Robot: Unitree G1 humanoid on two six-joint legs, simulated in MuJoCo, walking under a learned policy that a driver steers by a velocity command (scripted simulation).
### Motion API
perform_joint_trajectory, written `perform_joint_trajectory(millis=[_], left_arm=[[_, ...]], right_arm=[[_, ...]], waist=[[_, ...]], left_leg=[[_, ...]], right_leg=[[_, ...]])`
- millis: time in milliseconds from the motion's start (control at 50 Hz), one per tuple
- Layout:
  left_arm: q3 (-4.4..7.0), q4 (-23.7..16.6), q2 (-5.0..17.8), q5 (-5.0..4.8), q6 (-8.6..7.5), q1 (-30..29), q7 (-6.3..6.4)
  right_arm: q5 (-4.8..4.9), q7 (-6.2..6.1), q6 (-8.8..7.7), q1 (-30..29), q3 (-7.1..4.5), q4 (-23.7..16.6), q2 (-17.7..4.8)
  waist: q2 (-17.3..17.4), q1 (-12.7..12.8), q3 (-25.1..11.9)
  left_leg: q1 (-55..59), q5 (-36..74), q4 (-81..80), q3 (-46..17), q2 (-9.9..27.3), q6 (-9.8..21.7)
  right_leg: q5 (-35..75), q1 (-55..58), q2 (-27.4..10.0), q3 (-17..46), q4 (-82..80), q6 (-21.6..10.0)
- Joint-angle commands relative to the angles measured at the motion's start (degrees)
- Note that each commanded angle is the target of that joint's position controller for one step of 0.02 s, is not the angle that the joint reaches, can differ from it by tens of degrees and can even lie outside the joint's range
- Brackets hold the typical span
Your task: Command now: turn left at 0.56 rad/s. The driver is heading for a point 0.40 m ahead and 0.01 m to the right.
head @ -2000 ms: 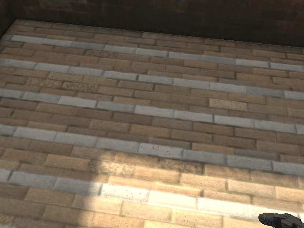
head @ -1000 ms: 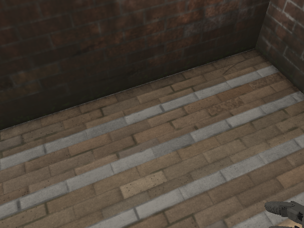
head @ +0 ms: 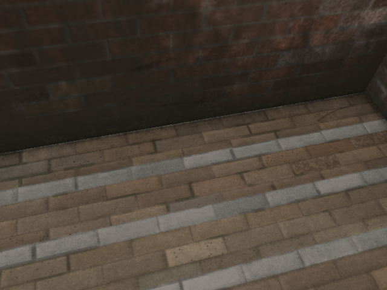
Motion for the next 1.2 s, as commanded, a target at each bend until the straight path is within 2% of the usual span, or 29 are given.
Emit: perform_joint_trajectory(millis=[20,100,140,160,180,200,220,240,260,300,340,380,420,440,460,480,500,520,540,600,700,840,1080,1100,1120,1140,1160,1180,1200], left_arm=[[1.09,-3.9,4.55,-0.18,-1.56,-1.59,-0.6],[1.12,-3.18,4.97,-0.42,-2.58,0.61,-1.72],[0.95,-2.36,4.19,-0.23,-3.11,3.1,-2.41],[1.03,-2.2,4.71,0.31,-3.28,3.69,-2.54],[1.37,-2.99,7.76,1.49,-3.27,3.89,-2.34],[1.72,-3.43,11.01,2.31,-2.83,1.57,-2.07],[1.22,-3.41,8.51,2.9,-2.95,1.71,-2.18],[0.81,-3.62,7.41,2.26,-3.13,0.98,-2.14],[0.67,-3.4,7.09,1.39,-3.11,-0.1,-1.96],[-0.21,-2.96,5.32,0.29,-3.09,-1.15,-1.87],[-0.53,-2.26,4.69,0.48,-2.46,-0.96,-1.97],[-0.4,-1.54,5.37,0.68,-1.66,1.08,-1.96],[-0.46,-0.95,6.14,0.3,-1.09,2.06,-2.01],[-0.75,-0.48,5.71,-0.13,-1.1,2.57,-2.1],[-1.01,0.23,5.29,-0.08,-1.63,4.63,-2.26],[-1.45,0.32,4.62,0.99,-2.5,5.38,-2.67],[-1.74,0.48,2.98,1.3,-3.13,6.85,-2.9],[-1.76,0.88,4.38,1.77,-3.2,3.54,-2.85],[-1.61,0.99,4.4,1.49,-3.08,1.95,-2.79],[-1.69,1.87,3.62,0.91,-2.12,2.14,-2.02],[-1.54,4.6,3.4,0.75,-1.69,3.25,-1.54],[-1.27,8.81,3.93,0.51,-1.45,4.31,-1.06],[-1.35,15.53,3.93,0.23,-0.96,5.77,-0.31],[-1.53,16.38,3.29,0.19,-0.86,6.66,-0.26],[-1.53,16.81,3.08,-0.13,-0.79,6.64,-0.2],[-1.54,16.64,2.88,-0.4,-0.93,6.02,-0.22],[-1.63,15.88,2.58,-0.49,-1.48,4.6,-0.38],[-1.82,14.92,1.9,-0.77,-2.43,3.23,-0.76],[-1.96,14.21,1.55,-1.12,-3.52,2.21,-1.27]], right_arm=[[-0.17,-0.1,-0.12,-1.18,-3.05,-4.36,-10.23],[-0.22,0.42,0.35,-2.35,-2.54,-4.83,-9.08],[0.28,0.37,0.71,-3.6,-2.01,-4.9,-8.13],[0.39,0.27,0.69,-2.5,-1.64,-4.58,-7.1],[-0.48,0.31,0.36,-0.32,-0.9,-4.51,-4.96],[-0.57,0.52,-0.23,2.56,-0.87,-4.61,-4.42],[-1.09,0.35,-0.72,0.27,-1.84,-4.89,-7.74],[-0.51,0.21,-0.71,-0.66,-2.92,-4.28,-10.32],[-0.32,0.11,-0.3,-0.35,-3.1,-3.31,-9.57],[-0.47,0.07,0.59,0.8,-2.33,-2.07,-6.24],[-0.35,0.44,0.54,0.37,-1.1,-2.01,-2.95],[-0.22,0.77,0.11,-2.14,-0.2,-2.51,-1.1],[0.27,0.89,-0.06,-0.61,-0.57,-1.36,-2.11],[0.01,0.93,-0.12,0.77,-0.59,-0.41,-2.31],[-0.64,0.79,-0.13,0.86,-0.72,-0.36,-3.87],[-1.16,0.31,-0.04,1.5,-1.15,-0.9,-6.98],[-1.37,0.45,0.0,0.91,-1.56,0.62,-8.27],[-1.34,0.96,-0.25,-0.31,-0.87,-0.2,-4.8],[-1.79,1.09,-0.58,-0.23,-0.26,0.28,-3.16],[-1.64,0.82,-1.75,0.51,-0.02,1.28,-3.43],[-1.46,0.51,-2.37,1.63,0.51,2.54,-2.6],[-1.28,0.5,-2.83,2.68,0.81,4.75,-2.05],[-1.0,0.31,-2.92,4.32,1.14,9.89,-1.48],[-0.94,0.19,-2.81,5.28,1.17,10.74,-1.36],[-0.61,-0.02,-2.55,5.68,0.82,11.17,-2.35],[-0.28,-0.18,-2.35,6.04,0.33,11.26,-4.0],[-0.04,-0.24,-2.43,7.23,-0.02,11.36,-5.34],[0.26,-0.25,-2.79,8.56,-0.47,11.61,-6.91],[0.57,-0.31,-3.33,8.94,-0.81,11.84,-7.72]], waist=[[9.17,-0.56,-5.76],[9.71,-0.67,-7.52],[9.08,1.3,-7.63],[7.64,1.56,-7.42],[0.53,0.19,-8.14],[-10.91,-3.32,-5.97],[-12.74,-0.62,-6.09],[-9.39,0.11,-4.95],[-7.63,-0.31,-4.4],[-7.05,-0.49,-3.66],[-8.32,-0.26,-4.24],[-10.24,1.97,-5.5],[-10.08,1.58,-6.28],[-9.25,0.75,-5.92],[-7.54,1.24,-6.18],[-2.42,2.14,-7.64],[6.9,4.76,-7.9],[5.21,2.19,-6.5],[4.23,1.85,-5.13],[4.67,1.88,-2.07],[3.31,1.82,-0.95],[1.39,1.69,-1.27],[1.06,1.75,-0.9],[1.62,1.75,-2.03],[2.73,1.38,-1.11],[4.99,0.84,0.77],[7.77,-0.02,3.1],[11.13,-0.61,5.06],[12.45,-0.83,7.37]], left_leg=[[6.27,2.9,-7.24,-18.05,13.53,8.81],[7.14,8.77,-4.41,-20.12,13.9,8.42],[5.78,10.26,-2.02,-19.52,12.18,6.53],[3.71,6.83,-0.74,-18.53,10.37,4.3],[-0.14,-2.66,5.38,-14.02,6.58,0.91],[-6.95,-18.43,12.95,-4.56,-1.98,-2.63],[-7.79,-25.53,22.76,-2.32,-0.46,-5.45],[-8.55,-24.02,29.85,-2.88,0.51,-6.72],[-9.61,-21.63,33.14,-2.9,0.7,-7.72],[-9.71,-18.19,33.34,-3.05,1.54,-9.38],[-6.13,-16.68,24.65,1.17,3.02,-10.04],[-2.03,-16.6,14.85,4.3,4.1,-10.04],[2.69,-9.02,3.48,5.95,3.71,-9.27],[6.64,-1.44,-5.0,6.44,3.44,-8.27],[11.1,4.42,-7.23,3.86,4.91,-6.86],[15.75,15.77,-4.71,-0.81,9.78,-5.05],[11.32,10.83,-1.01,-0.99,10.09,-1.93],[7.89,4.74,-2.15,-1.17,9.26,-0.82],[6.05,1.28,-3.02,-1.33,9.07,-1.3],[3.31,0.6,-3.36,-0.82,8.14,-2.72],[2.37,-0.87,-3.63,-0.76,7.69,-2.76],[3.53,0.94,-3.42,0.0,7.04,-2.54],[4.6,3.11,-3.44,1.94,5.78,-2.91],[5.06,-2.85,-4.23,2.15,5.4,-2.68],[4.55,-13.56,-5.29,1.42,5.28,-1.67],[3.3,-25.15,-7.31,-1.46,6.76,0.15],[2.63,-34.07,-10.78,-6.85,10.35,2.57],[2.85,-39.27,-14.65,-13.99,15.43,5.47],[1.06,-39.45,-17.14,-19.66,19.36,8.1]], right_leg=[[-0.21,-0.01,0.77,0.03,-5.24,-0.21],[-0.02,5.63,0.36,-1.27,-12.18,-1.61],[7.11,11.9,0.41,-2.71,-22.99,-3.24],[12.96,16.17,-1.37,-1.51,-28.05,-4.51],[18.6,20.39,-9.87,6.57,-30.4,-7.53],[29.64,20.69,-17.6,15.22,-30.69,-14.68],[27.0,16.11,-22.68,20.97,-32.34,-21.3],[23.6,15.59,-20.74,19.2,-32.52,-21.48],[21.42,15.94,-17.89,15.58,-31.79,-19.44],[23.1,16.77,-14.68,10.7,-30.35,-17.36],[25.44,17.33,-11.5,6.18,-29.24,-16.23],[27.84,18.83,-10.87,5.37,-27.71,-16.42],[28.31,19.5,-11.01,6.1,-26.07,-16.29],[27.68,18.36,-10.43,5.7,-25.63,-15.01],[25.33,16.06,-9.97,5.79,-25.8,-12.56],[21.14,12.81,-8.18,3.52,-23.71,-9.46],[12.34,14.41,-3.73,-1.6,-24.75,-6.43],[10.02,16.41,-2.91,-2.7,-23.27,-4.31],[9.97,16.46,-2.75,-2.94,-22.88,-3.85],[12.43,16.07,-2.99,-2.58,-22.41,-4.4],[12.31,16.5,-2.92,-2.58,-22.64,-3.79],[13.8,17.11,-3.1,-2.43,-23.12,-3.12],[14.68,17.38,-2.9,-2.68,-23.81,-3.34],[9.7,17.65,-1.93,-3.83,-23.44,-3.45],[1.74,15.78,-0.12,-5.77,-21.34,-3.83],[-5.84,12.34,1.45,-7.54,-18.13,-4.34],[-8.96,7.77,1.87,-8.43,-14.16,-4.8],[-7.87,3.86,1.44,-8.92,-9.27,-5.39],[-6.3,2.32,-0.61,-7.09,-5.71,-6.43]])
